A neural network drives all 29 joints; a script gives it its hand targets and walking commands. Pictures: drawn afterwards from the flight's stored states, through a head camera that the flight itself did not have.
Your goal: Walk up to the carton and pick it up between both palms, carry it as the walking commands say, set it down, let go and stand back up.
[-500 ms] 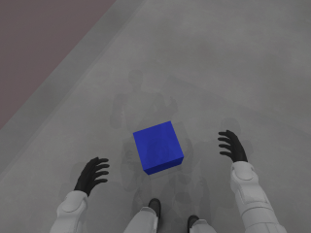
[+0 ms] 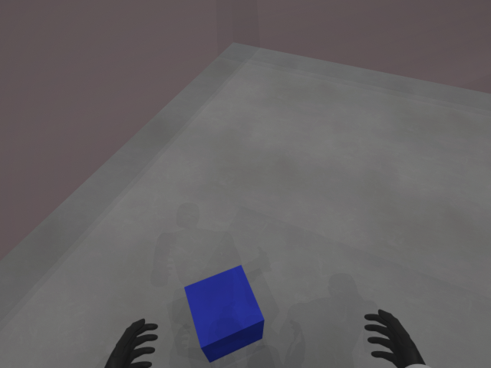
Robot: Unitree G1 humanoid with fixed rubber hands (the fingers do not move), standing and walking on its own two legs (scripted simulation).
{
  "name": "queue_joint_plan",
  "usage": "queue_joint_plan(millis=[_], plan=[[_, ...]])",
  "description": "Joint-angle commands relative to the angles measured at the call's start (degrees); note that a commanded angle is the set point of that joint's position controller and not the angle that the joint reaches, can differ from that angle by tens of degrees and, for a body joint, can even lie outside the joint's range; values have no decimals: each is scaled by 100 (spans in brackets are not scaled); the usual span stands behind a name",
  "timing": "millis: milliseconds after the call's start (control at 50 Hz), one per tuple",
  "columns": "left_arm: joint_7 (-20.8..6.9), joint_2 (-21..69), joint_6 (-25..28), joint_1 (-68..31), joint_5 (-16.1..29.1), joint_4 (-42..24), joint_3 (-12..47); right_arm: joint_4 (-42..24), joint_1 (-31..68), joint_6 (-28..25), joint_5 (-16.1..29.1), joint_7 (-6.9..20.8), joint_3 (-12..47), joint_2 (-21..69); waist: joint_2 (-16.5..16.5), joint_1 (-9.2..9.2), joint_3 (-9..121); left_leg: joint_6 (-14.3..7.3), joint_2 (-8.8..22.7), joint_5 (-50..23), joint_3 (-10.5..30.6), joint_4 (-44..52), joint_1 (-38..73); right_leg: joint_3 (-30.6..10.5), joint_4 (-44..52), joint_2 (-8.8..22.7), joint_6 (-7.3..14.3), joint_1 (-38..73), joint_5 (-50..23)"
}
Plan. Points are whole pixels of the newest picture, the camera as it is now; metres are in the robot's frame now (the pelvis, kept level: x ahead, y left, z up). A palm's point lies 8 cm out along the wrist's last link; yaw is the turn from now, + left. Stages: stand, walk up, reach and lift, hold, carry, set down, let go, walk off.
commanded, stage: let go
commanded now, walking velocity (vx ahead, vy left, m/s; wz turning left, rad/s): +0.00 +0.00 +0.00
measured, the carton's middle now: (225, 314) +0.41 +0.11 -0.65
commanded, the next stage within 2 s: stand in 0.50 s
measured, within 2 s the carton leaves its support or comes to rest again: neither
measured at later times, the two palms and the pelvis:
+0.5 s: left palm out of the picture +0.14 +0.25 -0.07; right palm out of the picture +0.14 -0.23 -0.07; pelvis -0.01 +0.01 +0.00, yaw +0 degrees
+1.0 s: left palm out of the picture +0.04 +0.30 -0.12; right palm (359, 354) +0.18 -0.17 -0.12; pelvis +0.04 +0.03 -0.02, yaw +13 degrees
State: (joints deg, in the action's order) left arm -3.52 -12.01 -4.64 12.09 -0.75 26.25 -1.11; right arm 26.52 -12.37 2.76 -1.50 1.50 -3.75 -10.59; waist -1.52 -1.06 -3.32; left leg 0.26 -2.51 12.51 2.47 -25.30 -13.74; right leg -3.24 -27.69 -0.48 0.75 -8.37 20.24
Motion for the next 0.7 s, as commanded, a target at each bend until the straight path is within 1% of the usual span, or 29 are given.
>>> queue_joint_plan(millis=[0, 60, 80, 140, 220, 260, 300, 340, 380, 500, 520, 540, 560, 580, 600, 620, 640, 660, 680], plan=[[64, -543, -41, -134, -54, -500, -178, -531, 49, -65, 84, 48, -66, -448, -73, -36, 690, 219, -172, -1975, -309, -172, 1583, 187, 605, 64, -237, -763, -2128], [127, -588, -193, -138, -93, -479, -216, -533, -44, -76, 127, 59, -67, -488, -27, -85, 665, 220, -195, -2043, -320, -179, 1555, 165, 535, 48, -264, -626, -2371], [137, -594, -252, -136, -94, -481, -213, -532, -101, -77, 137, 54, -80, -505, -19, -76, 664, 219, -201, -2054, -332, -178, 1542, 163, 513, 42, -269, -592, -2444], [167, -641, -424, -156, -95, -511, -235, -540, -187, -81, 140, 28, -123, -543, -37, -96, 631, 215, -222, -1951, -366, -185, 1451, 173, 450, 37, -283, -521, -2514], [212, -686, -632, -203, -45, -633, -219, -543, -278, -75, 144, -20, -176, -591, -55, -70, 580, 220, -242, -1796, -409, -204, 1339, 214, 389, 29, -289, -439, -2521], [235, -703, -731, -229, 0, -708, -189, -546, -277, -66, 151, -34, -196, -623, -92, -64, 530, 226, -246, -1681, -425, -200, 1298, 246, 377, 26, -284, -419, -2410], [262, -729, -822, -249, 38, -819, -175, -555, -301, -46, 166, -33, -205, -640, -54, -47, 495, 235, -242, -1607, -438, -204, 1282, 287, 364, 7, -274, -404, -2253], [286, -729, -912, -265, 86, -903, -146, -570, -250, -20, 178, -34, -206, -677, -64, -47, 408, 246, -247, -1441, -450, -193, 1264, 324, 379, -3, -255, -443, -1991], [311, -727, -994, -267, 126, -1004, -124, -577, -233, 20, 198, -22, -201, -693, -3, -44, 326, 255, -240, -1335, -451, -185, 1267, 362, 383, -29, -237, -494, -1720], [389, -753, -1184, -197, 237, -1170, -69, -534, -130, 133, 238, 5, -159, -724, 51, -90, 95, 272, -245, -855, -448, -131, 1195, 443, 345, -62, -189, -635, -1065], [498, -1369, -361, 116, -252, -260, -383, 323, -1089, -56, -137, -205, -163, -1130, -556, 326, -460, 339, 320, 1479, 824, 541, -983, 645, 70, 75, -328, -578, 2156], [546, -1262, -3, 638, -306, -216, -360, 315, -687, -89, -223, -372, -225, -1537, -164, -123, -961, 472, 307, 2433, 887, 1038, -1788, 465, 98, 27, -249, -559, 2465], [552, -1049, 210, 923, -353, -56, -289, 196, -298, -169, -205, -385, -244, -1679, 202, -314, -904, 493, 236, 2428, 812, 1116, -1948, 361, 168, 85, -142, -401, 2013], [572, -1146, 352, 983, -337, 97, -309, 219, -325, -259, -177, -347, -195, -1489, 283, -314, -701, 530, 58, 2067, 678, 997, -2062, 319, 222, 209, -68, -79, 1613], [605, -1275, 456, 992, -293, 201, -352, 274, -324, -347, -137, -297, -131, -1285, 203, -354, -398, 593, -161, 1517, 401, 712, -2053, 184, 436, 413, -9, 226, 1462], [644, -1475, 518, 1060, -251, 324, -418, 266, -192, -445, -108, -221, -90, -1125, -229, -448, 51, 633, -388, 1062, -45, 63, -1965, -224, 812, 828, 118, 357, 1755], [673, -1584, 556, 910, -218, 405, -436, 286, -218, -539, -90, -156, -55, -984, -1113, -351, 248, 463, -371, 1008, -298, -1015, -1739, -919, 1224, 1447, 380, -85, 2124], [689, -1418, 613, 379, -189, 333, -363, 402, -424, -598, -105, -109, -41, -903, -1333, -92, 208, 270, -50, 1459, -203, -1679, -1604, -1151, 1204, 1854, 629, -641, 1957], [681, -1119, 679, 41, -164, 312, -248, 510, -555, -612, -105, -64, -10, -801, -853, 92, 277, 187, 78, 1408, -190, -1711, -1321, -982, 1004, 1796, 690, -920, 1522]])
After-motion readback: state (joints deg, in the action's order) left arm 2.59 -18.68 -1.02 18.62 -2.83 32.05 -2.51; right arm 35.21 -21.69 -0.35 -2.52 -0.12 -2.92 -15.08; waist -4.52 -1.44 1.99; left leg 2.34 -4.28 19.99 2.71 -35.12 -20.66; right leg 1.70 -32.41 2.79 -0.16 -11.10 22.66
